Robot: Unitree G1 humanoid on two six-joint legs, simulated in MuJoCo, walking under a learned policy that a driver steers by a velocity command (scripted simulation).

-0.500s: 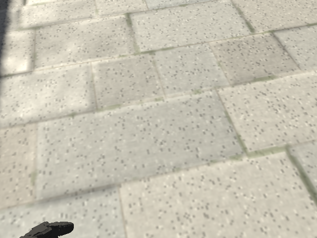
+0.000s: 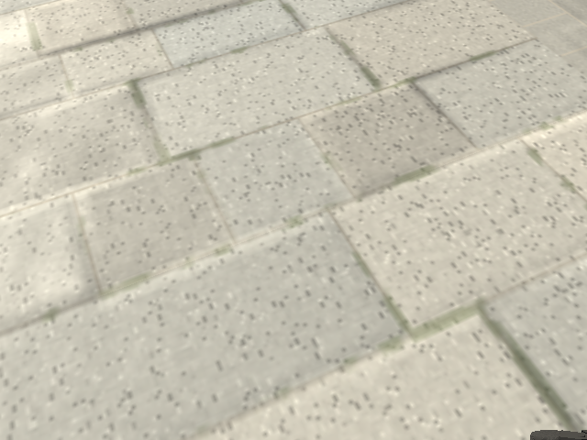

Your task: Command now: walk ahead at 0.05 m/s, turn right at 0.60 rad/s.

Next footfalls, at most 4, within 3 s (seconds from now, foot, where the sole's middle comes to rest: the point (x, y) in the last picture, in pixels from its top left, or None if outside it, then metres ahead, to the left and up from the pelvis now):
0.04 left None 0.11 0.13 -0.77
0.38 right None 0.04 -0.13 -0.77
0.86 left None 0.16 0.11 -0.77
1.34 right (391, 425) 0.50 -0.14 -0.77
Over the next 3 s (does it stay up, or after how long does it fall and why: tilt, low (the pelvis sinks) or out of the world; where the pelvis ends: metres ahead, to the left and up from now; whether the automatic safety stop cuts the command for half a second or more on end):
stays up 0.52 0.12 0.01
